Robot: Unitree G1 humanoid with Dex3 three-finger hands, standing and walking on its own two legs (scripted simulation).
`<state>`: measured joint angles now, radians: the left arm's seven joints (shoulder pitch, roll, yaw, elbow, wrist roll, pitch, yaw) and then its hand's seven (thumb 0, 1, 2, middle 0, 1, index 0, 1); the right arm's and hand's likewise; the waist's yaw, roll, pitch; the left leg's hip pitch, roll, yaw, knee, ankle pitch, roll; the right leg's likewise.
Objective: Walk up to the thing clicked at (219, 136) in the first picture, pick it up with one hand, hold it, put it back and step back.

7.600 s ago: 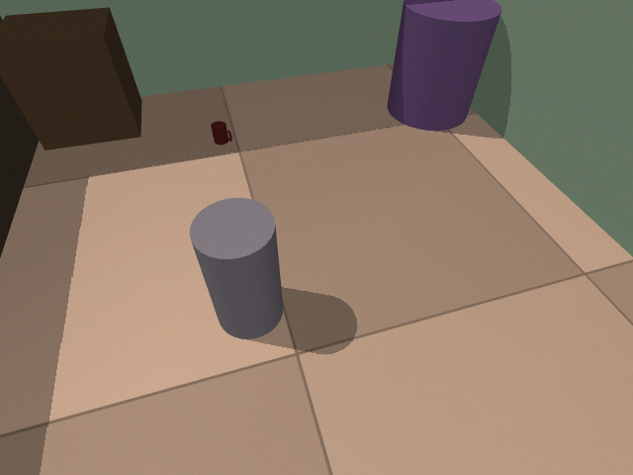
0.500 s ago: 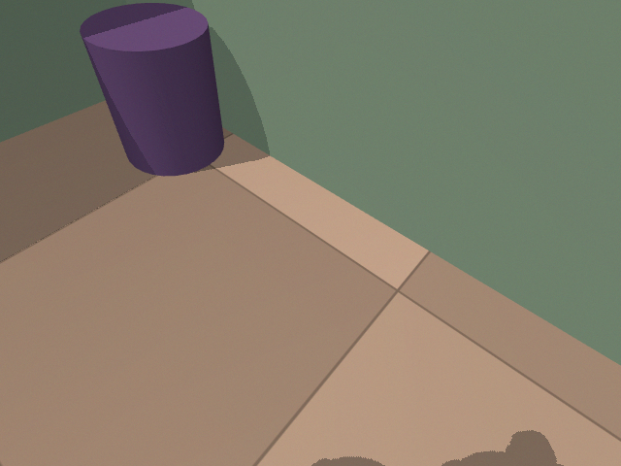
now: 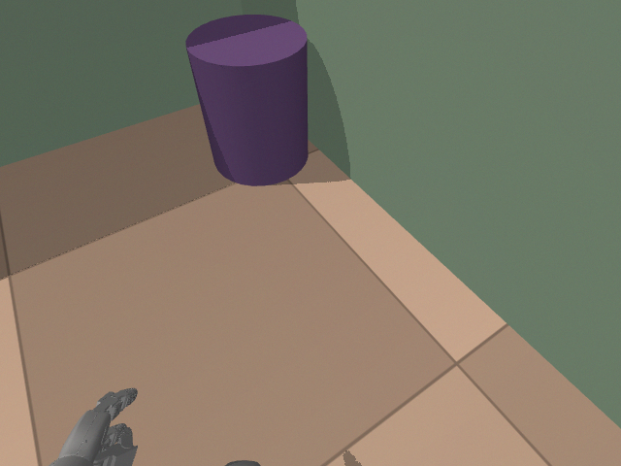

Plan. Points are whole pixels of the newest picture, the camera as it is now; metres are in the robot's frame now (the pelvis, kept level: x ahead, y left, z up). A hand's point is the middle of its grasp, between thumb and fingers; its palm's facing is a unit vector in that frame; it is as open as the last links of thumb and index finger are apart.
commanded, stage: walk up
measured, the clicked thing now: out of the picture +0.96 +1.32 -0.72
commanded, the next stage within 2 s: none
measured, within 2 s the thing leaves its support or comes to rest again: neither
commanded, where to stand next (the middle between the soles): +0.21 -0.03 m, yaw +51 degrees
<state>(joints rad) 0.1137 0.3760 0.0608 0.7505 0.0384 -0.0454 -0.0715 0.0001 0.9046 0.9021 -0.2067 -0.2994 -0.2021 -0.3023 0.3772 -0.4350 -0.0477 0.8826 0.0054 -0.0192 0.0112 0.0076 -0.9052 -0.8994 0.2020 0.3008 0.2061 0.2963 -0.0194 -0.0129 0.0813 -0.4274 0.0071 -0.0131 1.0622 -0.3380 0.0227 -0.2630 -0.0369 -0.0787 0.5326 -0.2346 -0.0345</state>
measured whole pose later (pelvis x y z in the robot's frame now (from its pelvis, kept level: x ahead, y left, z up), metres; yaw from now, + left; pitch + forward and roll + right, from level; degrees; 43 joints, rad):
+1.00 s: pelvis +0.16 -0.08 -0.04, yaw +40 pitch -2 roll +2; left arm 0.26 0.52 0.08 0.83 0.02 0.01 0.02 0.00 0.90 0.90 -0.21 -0.30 -0.20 -0.30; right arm 0.24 -0.45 -0.09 0.80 -0.02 0.03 0.04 0.00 -0.91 -0.90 0.20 0.30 0.21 0.30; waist 0.02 -0.04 0.10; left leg -0.37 -0.03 -0.01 0.81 -0.41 0.00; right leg -0.47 -0.22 -0.07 1.02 -0.54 0.02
